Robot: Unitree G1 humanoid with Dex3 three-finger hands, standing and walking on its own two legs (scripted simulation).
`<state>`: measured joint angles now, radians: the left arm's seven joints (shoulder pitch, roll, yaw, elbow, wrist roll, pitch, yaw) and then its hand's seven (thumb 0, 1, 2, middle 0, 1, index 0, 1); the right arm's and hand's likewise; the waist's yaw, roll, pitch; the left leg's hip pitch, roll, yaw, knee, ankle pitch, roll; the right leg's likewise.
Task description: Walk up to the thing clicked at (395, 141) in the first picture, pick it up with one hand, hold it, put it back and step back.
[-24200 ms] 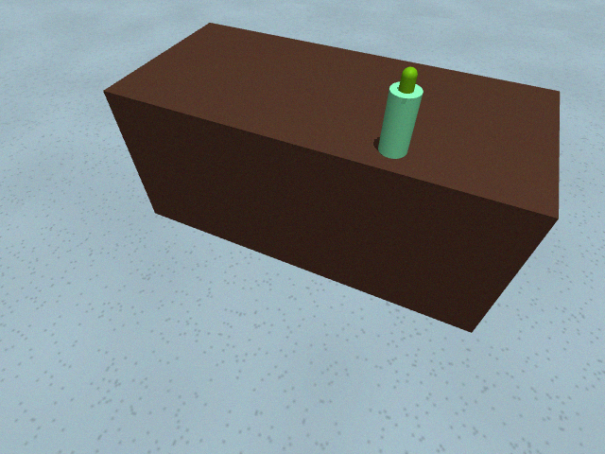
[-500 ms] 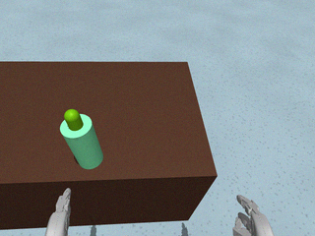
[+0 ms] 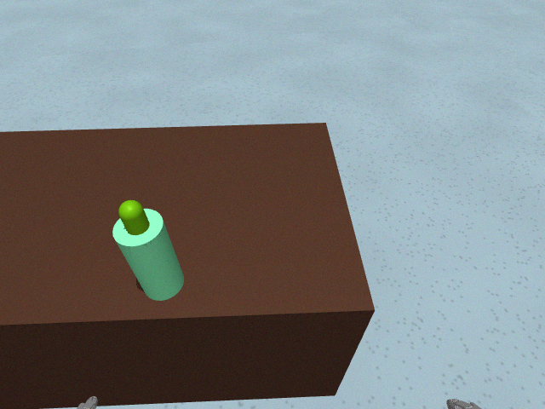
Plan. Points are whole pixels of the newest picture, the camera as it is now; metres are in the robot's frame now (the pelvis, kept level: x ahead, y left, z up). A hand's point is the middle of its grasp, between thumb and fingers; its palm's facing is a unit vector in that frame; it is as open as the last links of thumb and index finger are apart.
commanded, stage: home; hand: left
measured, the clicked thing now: (148, 248) +0.41 +0.24 -0.02
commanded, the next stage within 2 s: stand in 1.68 s
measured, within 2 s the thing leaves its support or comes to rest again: neither
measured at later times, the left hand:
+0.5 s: hand out of the picture +0.04 +0.26 -0.13, palm faces -0.06 -0.93 -0.35, open 17.5 cm
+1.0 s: hand out of the picture +0.05 +0.27 -0.12, palm faces -0.05 -0.93 -0.36, open 17.6 cm
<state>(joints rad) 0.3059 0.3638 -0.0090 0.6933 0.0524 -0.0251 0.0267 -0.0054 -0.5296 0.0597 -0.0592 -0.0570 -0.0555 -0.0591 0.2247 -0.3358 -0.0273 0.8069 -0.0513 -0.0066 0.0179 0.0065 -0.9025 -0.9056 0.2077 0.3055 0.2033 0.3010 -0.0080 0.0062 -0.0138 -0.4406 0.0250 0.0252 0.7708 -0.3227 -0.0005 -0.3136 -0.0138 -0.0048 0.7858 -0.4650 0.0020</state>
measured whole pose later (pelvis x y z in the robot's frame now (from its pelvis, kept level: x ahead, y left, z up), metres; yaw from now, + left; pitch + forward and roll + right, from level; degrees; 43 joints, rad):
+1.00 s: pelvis -0.01 +0.01 +0.04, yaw +0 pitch -3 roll +0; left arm 0.17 0.35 -0.01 1.13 0.02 -0.02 0.01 0.00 -0.58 0.03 -0.05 -0.05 -0.05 -0.05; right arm 0.12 -0.34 0.00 1.15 -0.02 0.00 0.01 0.00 -0.90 -0.91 0.21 0.31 0.20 0.30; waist -0.01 0.01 0.04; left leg -0.19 0.01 0.04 0.35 -0.10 0.01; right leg -0.08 -0.03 0.01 0.37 -0.23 0.03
